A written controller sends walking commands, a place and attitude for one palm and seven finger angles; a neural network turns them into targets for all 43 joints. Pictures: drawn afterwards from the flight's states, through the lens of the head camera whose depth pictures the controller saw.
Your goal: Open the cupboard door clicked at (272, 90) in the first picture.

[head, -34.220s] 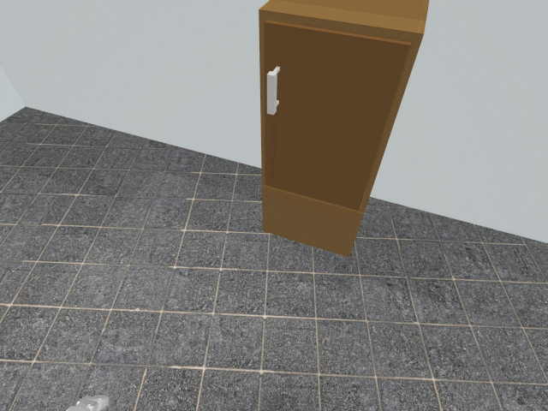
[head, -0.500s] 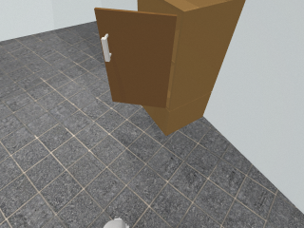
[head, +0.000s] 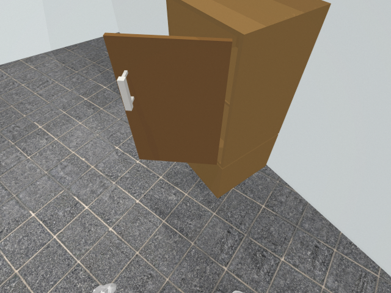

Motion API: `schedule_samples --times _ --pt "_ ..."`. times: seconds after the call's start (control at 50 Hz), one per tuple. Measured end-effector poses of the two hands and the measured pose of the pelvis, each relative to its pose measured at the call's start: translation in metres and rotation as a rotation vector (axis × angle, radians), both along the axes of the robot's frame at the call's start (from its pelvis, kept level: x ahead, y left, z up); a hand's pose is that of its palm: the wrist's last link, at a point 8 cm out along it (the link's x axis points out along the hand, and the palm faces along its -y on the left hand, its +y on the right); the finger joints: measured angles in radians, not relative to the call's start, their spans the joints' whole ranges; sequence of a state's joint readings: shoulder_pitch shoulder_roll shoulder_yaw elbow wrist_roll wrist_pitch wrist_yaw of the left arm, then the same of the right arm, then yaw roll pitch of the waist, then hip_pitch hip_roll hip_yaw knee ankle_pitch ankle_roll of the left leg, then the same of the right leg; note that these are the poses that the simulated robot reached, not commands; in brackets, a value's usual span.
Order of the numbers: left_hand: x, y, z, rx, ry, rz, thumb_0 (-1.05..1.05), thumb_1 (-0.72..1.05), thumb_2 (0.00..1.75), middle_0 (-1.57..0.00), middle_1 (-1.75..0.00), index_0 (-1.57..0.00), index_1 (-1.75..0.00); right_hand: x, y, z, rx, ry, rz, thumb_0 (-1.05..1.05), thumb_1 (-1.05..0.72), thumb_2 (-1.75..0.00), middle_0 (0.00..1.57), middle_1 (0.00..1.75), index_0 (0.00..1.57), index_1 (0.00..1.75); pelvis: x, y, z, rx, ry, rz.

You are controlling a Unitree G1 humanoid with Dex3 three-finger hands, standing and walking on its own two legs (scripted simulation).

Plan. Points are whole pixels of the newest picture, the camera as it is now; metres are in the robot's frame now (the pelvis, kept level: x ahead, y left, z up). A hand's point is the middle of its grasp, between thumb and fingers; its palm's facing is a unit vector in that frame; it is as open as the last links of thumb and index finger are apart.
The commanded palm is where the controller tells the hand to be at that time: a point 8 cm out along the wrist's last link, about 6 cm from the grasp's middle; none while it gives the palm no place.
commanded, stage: take the last steps up to it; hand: left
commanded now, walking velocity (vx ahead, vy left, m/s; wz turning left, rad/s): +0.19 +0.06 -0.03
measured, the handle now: (127, 90) +0.70 +0.26 -0.01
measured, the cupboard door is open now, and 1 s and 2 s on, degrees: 49 49 49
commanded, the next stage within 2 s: come to a stop and stand still in 0.10 s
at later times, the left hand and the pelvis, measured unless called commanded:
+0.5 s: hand out of the picture +0.13 +0.22 -0.19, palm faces +0.03 -0.98 -0.17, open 7.3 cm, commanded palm none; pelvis +0.12 +0.04 +0.00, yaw -1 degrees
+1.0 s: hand (128, 291) +0.16 +0.17 -0.18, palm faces +0.01 -0.99 -0.16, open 7.3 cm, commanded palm none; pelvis +0.10 -0.01 +0.00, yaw -1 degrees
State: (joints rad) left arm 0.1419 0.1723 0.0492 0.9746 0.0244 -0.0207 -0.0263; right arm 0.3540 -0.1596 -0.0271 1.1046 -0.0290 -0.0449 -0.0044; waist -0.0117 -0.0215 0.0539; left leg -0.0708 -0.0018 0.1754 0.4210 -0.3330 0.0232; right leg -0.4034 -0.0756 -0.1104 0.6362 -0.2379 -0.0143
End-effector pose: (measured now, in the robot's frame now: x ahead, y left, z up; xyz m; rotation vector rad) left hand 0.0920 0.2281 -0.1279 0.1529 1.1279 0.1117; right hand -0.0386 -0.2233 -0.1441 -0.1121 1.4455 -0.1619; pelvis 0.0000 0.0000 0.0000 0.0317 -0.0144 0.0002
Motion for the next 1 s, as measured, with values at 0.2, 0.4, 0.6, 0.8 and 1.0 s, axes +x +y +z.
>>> schedule_samples --times 0.2,0.4,0.6,0.8,1.0 --pt "0.036 0.003 0.0 0.02 0.037 0.056 -0.01 0.94 0.9 -0.2 -0.3 -0.21 -0.3 0.085 0.001 0.003 0.008 -0.008 -0.007 0.0 -0.92 -0.9 0.2 0.3 0.2 0.3 0.065 0.0 0.005 -0.033 0.002 0.014" --pt "0.025 0.038 -0.03 -0.015 0.259 0.098 0.0 0.93 0.9 -0.2 -0.3 -0.2 -0.3 0.202 0.027 0.011 -0.075 -0.158 0.068 0.01 -0.94 -0.9 0.2 0.3 0.2 0.3 0.121 0.036 -0.004 -0.052 0.004 -0.002" --pt "0.054 0.047 -0.019 0.024 0.259 0.039 0.01 0.91 0.9 -0.2 -0.3 -0.2 -0.3 0.227 0.02 0.02 -0.096 -0.224 0.041 0.0 -0.91 -0.9 0.2 0.3 0.21 0.3 0.112 0.029 0.003 -0.062 0.033 -0.045" --pt "0.069 0.018 -0.008 0.07 0.112 0.004 0.01 0.91 0.9 -0.2 -0.3 -0.2 -0.3 0.179 -0.034 0.003 -0.084 -0.14 -0.006 0.0 -0.91 -0.9 0.2 0.3 0.2 0.3 0.096 -0.001 -0.005 -0.04 0.009 -0.021" --pt "0.059 -0.009 -0.021 -0.019 0.142 0.022 0.01 0.93 0.9 -0.2 -0.3 -0.2 -0.3 0.135 -0.018 0.013 -0.071 -0.05 0.006 0.0 -0.91 -0.9 0.2 0.3 0.2 0.3 0.096 -0.007 0.002 -0.045 0.007 -0.017"
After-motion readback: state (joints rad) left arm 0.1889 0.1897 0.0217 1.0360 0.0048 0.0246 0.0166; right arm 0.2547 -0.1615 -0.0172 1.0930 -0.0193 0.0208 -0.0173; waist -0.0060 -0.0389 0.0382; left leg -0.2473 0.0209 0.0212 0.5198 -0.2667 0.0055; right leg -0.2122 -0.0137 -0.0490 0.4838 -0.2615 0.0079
